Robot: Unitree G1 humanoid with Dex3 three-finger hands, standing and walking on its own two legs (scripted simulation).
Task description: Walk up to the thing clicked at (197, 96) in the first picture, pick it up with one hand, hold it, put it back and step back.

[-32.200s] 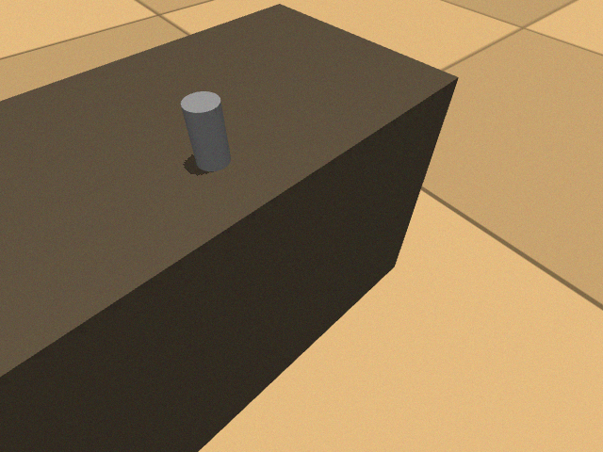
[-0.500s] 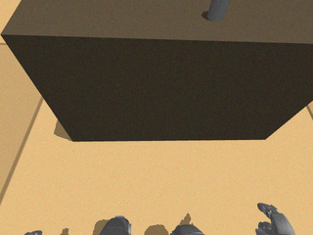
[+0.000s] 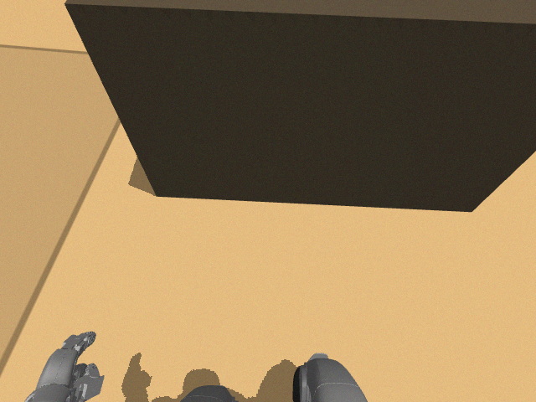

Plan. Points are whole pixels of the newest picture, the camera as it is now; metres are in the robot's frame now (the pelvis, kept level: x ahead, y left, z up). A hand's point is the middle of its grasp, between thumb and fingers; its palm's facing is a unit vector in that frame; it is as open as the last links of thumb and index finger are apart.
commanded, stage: step back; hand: right
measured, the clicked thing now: out of the picture +1.01 -0.27 +0.11
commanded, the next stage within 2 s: stand in 1.74 s
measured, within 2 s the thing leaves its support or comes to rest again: neither
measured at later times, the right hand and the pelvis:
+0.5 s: hand out of the picture -0.05 -0.29 -0.14, palm faces +0.00 +0.94 -0.35, open 7.4 cm; pelvis -0.13 -0.01 +0.01, yaw -3 degrees
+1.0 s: hand out of the picture -0.08 -0.29 -0.14, palm faces +0.00 +0.93 -0.37, open 7.4 cm; pelvis -0.12 -0.02 +0.01, yaw -1 degrees
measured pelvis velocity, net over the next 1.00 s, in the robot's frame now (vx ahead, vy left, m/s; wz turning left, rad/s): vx -0.12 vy -0.02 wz -0.01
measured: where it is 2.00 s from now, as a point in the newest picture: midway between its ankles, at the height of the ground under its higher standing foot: outside the picture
